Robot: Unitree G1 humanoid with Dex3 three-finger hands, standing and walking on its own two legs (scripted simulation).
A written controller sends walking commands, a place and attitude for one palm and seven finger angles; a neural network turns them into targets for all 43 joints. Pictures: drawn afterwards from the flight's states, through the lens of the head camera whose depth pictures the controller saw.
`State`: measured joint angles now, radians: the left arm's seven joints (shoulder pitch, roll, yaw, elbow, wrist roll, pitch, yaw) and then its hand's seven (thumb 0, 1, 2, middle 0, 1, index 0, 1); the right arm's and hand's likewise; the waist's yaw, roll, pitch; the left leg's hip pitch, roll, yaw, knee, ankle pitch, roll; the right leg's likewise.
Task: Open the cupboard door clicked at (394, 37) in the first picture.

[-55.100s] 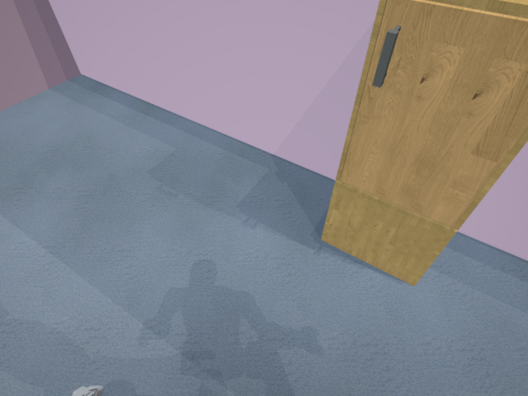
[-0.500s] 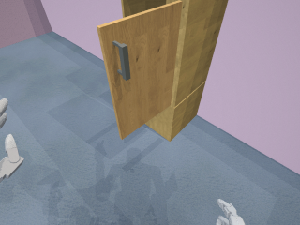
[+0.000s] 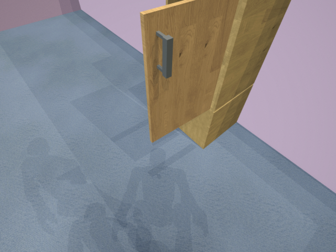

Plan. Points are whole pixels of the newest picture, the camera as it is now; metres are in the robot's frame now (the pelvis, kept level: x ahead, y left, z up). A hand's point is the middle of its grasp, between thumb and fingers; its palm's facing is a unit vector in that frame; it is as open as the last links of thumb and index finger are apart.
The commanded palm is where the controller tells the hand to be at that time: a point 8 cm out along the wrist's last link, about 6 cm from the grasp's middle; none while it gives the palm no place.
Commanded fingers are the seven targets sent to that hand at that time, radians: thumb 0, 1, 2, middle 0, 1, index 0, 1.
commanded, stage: let the arm hang, fingers relaxed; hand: left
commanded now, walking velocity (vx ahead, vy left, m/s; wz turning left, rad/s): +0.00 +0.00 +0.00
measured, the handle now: (163, 55) +0.63 +0.07 +0.13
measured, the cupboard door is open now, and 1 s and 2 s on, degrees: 86 86 86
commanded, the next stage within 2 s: look to check the result in 0.64 s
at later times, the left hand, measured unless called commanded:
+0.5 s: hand out of the picture +0.03 +0.20 -0.16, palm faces -0.01 -0.97 -0.25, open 7.4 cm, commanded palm none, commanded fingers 0.00 0.90 0.90 -0.20 -0.30 -0.20 -0.30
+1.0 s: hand out of the picture +0.06 +0.23 -0.15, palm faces -0.03 -0.94 -0.34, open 7.4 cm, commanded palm none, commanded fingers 0.00 0.90 0.90 -0.20 -0.30 -0.20 -0.30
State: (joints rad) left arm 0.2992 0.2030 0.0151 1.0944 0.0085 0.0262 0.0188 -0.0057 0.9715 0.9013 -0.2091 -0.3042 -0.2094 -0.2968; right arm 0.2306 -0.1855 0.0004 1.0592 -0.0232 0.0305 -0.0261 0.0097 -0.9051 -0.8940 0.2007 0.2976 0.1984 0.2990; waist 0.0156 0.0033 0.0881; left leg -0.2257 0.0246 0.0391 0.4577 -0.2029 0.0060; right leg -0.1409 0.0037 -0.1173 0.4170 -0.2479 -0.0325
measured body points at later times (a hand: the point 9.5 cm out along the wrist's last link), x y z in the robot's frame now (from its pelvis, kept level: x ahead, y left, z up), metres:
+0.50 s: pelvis -0.01 +0.01 +0.00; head -0.01 -0.01 +0.45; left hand +0.03 +0.25 -0.15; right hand -0.01 -0.23 -0.16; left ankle +0.03 +0.11 -0.74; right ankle -0.01 -0.10 -0.74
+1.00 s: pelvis +0.00 +0.00 +0.01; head +0.01 -0.02 +0.45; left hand +0.06 +0.28 -0.13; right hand +0.05 -0.28 -0.15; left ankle +0.03 +0.11 -0.74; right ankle -0.01 -0.10 -0.74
